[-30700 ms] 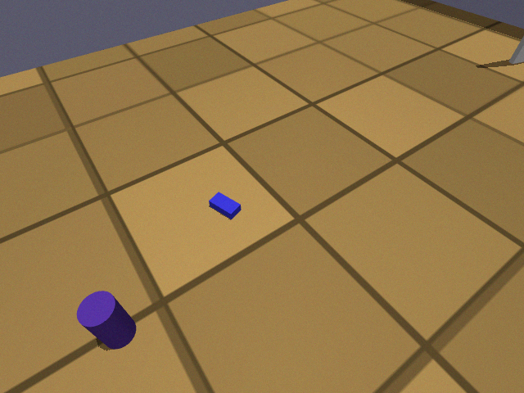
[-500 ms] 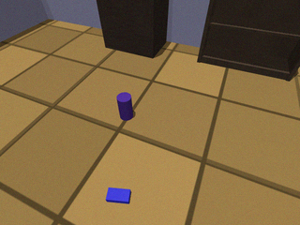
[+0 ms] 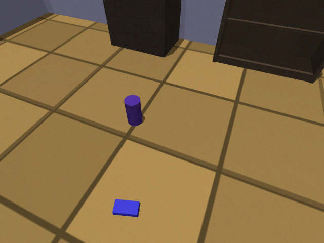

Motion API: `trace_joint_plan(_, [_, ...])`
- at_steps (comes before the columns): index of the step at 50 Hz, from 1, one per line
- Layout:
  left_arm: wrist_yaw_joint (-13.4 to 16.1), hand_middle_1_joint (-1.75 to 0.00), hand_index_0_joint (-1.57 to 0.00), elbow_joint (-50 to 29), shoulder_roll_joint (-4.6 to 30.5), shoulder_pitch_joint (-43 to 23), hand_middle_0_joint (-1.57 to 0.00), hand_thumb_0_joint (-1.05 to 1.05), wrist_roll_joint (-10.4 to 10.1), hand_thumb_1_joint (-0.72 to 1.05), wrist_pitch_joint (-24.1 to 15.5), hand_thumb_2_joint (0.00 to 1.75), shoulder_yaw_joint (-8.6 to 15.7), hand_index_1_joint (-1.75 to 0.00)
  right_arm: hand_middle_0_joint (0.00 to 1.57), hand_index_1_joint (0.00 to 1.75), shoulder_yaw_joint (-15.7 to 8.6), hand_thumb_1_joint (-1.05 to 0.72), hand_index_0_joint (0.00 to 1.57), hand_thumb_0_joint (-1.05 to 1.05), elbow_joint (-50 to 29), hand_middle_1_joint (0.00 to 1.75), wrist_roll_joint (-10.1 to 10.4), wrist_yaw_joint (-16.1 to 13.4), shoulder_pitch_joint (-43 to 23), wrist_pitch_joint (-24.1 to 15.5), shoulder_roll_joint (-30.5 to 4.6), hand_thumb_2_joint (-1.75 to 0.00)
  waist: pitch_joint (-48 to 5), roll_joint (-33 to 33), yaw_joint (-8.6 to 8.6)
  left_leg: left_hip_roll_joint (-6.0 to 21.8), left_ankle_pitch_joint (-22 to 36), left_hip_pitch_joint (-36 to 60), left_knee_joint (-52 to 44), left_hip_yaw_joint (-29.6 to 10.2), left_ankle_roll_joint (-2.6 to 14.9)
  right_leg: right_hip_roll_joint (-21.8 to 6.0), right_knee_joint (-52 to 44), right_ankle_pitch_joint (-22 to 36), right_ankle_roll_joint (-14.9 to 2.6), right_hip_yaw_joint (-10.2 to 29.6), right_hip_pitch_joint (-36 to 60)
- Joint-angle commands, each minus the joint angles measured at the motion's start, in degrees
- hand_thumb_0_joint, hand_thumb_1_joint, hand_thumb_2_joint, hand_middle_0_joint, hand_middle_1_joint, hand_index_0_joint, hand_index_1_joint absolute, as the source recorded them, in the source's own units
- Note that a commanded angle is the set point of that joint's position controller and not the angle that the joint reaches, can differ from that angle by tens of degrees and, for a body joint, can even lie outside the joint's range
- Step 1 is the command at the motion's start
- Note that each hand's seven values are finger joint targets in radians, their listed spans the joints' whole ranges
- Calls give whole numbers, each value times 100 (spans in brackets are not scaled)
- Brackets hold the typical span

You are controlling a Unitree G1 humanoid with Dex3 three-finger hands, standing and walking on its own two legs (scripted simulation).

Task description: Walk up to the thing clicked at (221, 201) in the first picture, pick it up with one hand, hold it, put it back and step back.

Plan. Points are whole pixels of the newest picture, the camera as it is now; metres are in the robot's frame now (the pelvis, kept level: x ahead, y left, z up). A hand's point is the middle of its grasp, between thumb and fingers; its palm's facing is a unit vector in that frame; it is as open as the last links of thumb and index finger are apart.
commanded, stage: walk up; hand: left
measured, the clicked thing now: (126, 208) +0.44 +0.24 -0.75
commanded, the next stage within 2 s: stand in 1.68 s
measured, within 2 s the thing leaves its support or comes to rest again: neither
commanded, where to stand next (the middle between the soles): +0.06 +0.00 m, yaw -1 degrees
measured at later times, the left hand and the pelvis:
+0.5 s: hand out of the picture +0.08 +0.25 -0.15, palm faces -0.01 -0.93 -0.37, open 7.4 cm; pelvis +0.00 -0.01 +0.00, yaw +1 degrees
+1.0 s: hand out of the picture +0.11 +0.25 -0.15, palm faces +0.00 -0.95 -0.32, open 7.4 cm; pelvis +0.03 +0.00 +0.01, yaw +0 degrees
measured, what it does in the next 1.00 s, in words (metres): steps on the spot: right foot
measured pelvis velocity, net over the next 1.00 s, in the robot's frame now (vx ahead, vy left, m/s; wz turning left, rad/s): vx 0.03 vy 0.00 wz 0.01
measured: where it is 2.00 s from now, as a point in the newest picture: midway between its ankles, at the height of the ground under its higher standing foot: outside the picture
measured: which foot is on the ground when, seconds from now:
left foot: down 0.00-1.00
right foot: down 0.00-0.22, up 0.24-0.38, down 0.40-1.00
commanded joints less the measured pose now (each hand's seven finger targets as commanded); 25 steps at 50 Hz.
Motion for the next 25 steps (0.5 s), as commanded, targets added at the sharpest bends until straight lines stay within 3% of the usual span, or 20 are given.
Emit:
trace_joint_plan(1, [80,-30,-20,-278,1283,264,-20,0,30,90,-190,90,308,-30,20,30,-317,-90,20,0,-514,30,43,-110,-323,-120,-1274,-90,-648,198,126,268,2166,-392,58,-155,522,-401,-428,2472,-541,415,656])
trace_joint_plan(3, [98,-30,-20,-288,1533,308,-20,0,29,90,-195,90,373,-30,20,30,-269,-90,20,0,-538,30,32,-99,-362,-107,-1108,-90,-625,-177,169,-19,1483,-685,434,123,303,-914,-664,2586,-892,939,780])
trace_joint_plan(5, [107,-30,-20,-375,1580,200,-20,0,59,90,-185,90,395,-30,20,30,-266,-90,20,0,-540,30,7,-86,-343,-94,-1044,-90,-455,-551,125,-160,160,-937,557,158,297,-1204,-680,2912,-1189,1130,739])
trace_joint_plan(6, [99,-30,-20,-439,1554,94,-20,0,76,90,-182,90,384,-30,20,30,-256,-90,20,0,-516,30,-3,-75,-241,-101,-1025,-90,-386,-681,60,-156,-419,-881,420,138,321,-1282,-711,2731,-1238,1141,558])
trace_joint_plan(7, [82,-30,-20,-489,1528,-26,-20,0,93,90,-168,90,371,-30,20,30,-271,-90,20,0,-477,30,-17,-58,-174,-119,-1042,-90,-307,-726,-19,-132,-384,-664,200,94,367,-1206,-686,2382,-1182,1022,244])
trace_joint_plan(8, [63,-30,-20,-579,1493,-227,-20,0,94,90,-143,90,356,-30,20,30,-298,-90,20,0,-395,30,-21,-43,58,-153,-1087,-90,-301,-606,-164,-21,575,-142,-217,3,391,-993,-537,2042,-986,753,-201])
trace_joint_plan(9, [51,-30,-20,-700,1332,-449,-20,0,56,90,-119,90,323,-30,20,30,-366,-90,20,0,-279,30,-51,-46,397,-200,-1253,-90,-334,-366,-320,259,1670,546,-482,-294,509,-585,-51,1779,-653,351,-780])
trace_joint_plan(10, [36,-30,-20,-780,1065,-508,-20,0,17,90,-103,90,261,-30,20,30,-450,-90,20,0,-221,30,-58,-57,659,-252,-1545,-90,-411,266,-380,892,2376,961,-878,-1214,841,33,842,1216,-323,-115,-1303])
trace_joint_plan(11, [43,-30,-20,-727,978,-526,-20,0,35,90,-54,90,277,-30,20,30,-498,-90,20,0,-200,30,-18,-73,753,-286,-1763,-90,-282,679,-398,1569,2819,1067,-1042,-2014,1386,392,1454,-856,-253,-208,-1745])
trace_joint_plan(12, [72,-30,-20,-725,1023,-511,-20,0,31,90,-26,90,303,-30,20,30,-532,-90,20,0,-201,30,-53,-93,779,-312,-1859,-90,-144,683,-381,1925,3150,1008,-1112,-2269,1723,249,1716,-1612,-275,149,-1896])
trace_joint_plan(13, [69,-30,-20,-734,976,-453,-20,0,-6,90,-50,90,281,-30,20,30,-534,-90,20,0,-246,30,-86,-111,709,-318,-1844,-90,-81,735,-317,1872,3571,1002,-1034,-2062,1739,87,1448,-1616,-330,363,-1880])
trace_joint_plan(16, [12,-30,-20,-632,959,58,-20,0,-64,90,-97,90,292,-30,20,30,-449,-90,20,0,-526,30,-85,-173,150,-320,-1624,-90,-275,1128,-41,1322,3602,907,-715,-1099,1313,-23,885,-880,-362,250,-1460])
trace_joint_plan(18, [5,-30,-20,-469,896,255,-20,0,-28,90,-125,90,287,-30,20,30,-357,-90,20,0,-615,30,-23,-179,-186,-264,-1409,-90,-541,1005,124,840,3194,528,-266,-515,870,83,-366,358,-356,63,-564])
trace_joint_plan(19, [20,-30,-20,-370,923,376,-20,0,23,90,-144,90,304,-30,20,30,-335,-90,20,0,-661,30,31,-176,-277,-216,-1340,-90,-692,773,185,637,3004,252,35,-248,635,41,-922,1485,-365,58,27])
trace_joint_plan(20, [61,-30,-20,-261,1144,519,-20,0,60,90,-159,90,386,-30,20,30,-283,-90,20,0,-678,30,107,-183,-234,-178,-1166,-90,-884,242,212,372,2346,-171,376,-87,416,-221,-903,2441,-470,494,587])
trace_joint_plan(21, [93,-30,-20,-256,1365,513,-20,0,71,90,-158,90,428,-30,20,30,-227,-90,20,0,-729,30,156,-178,-186,-140,-977,-90,-903,-350,185,17,1080,-654,628,13,215,-703,-1018,2649,-728,1122,781])
trace_joint_plan(22, [86,-30,-20,-376,1522,360,-20,0,72,90,-171,90,431,-30,20,30,-206,-90,20,0,-717,30,105,-157,-50,-66,-890,-90,-778,-598,173,-287,-931,-944,1008,111,214,-1303,-1530,808,-1075,1922,392])
trace_joint_plan(23, [55,-30,-20,-496,1710,-31,-20,0,159,90,-160,90,455,-30,20,30,-285,-90,20,0,-540,30,60,-152,258,1,-1071,-90,-476,-685,87,-173,-1657,-681,1630,-93,258,-1685,-1826,-734,-1433,2334,-437])
trace_joint_plan(24, [37,-30,-20,-574,1654,-218,-20,0,208,90,-129,90,459,-30,20,30,-308,-90,20,0,-430,30,20,-137,359,-12,-1159,-90,-153,-835,8,-115,-1713,-664,1539,-216,285,-1676,-1863,-1048,-1525,2416,-759])
trace_joint_plan(25, [16,-30,-20,-620,1486,-288,-20,0,182,90,-113,90,443,-30,20,30,-292,-90,20,0,-386,30,1,-114,351,-50,-1169,-90,75,-892,2,-53,-1639,-750,1234,-278,290,-1466,-1809,-870,-1432,2084,-848])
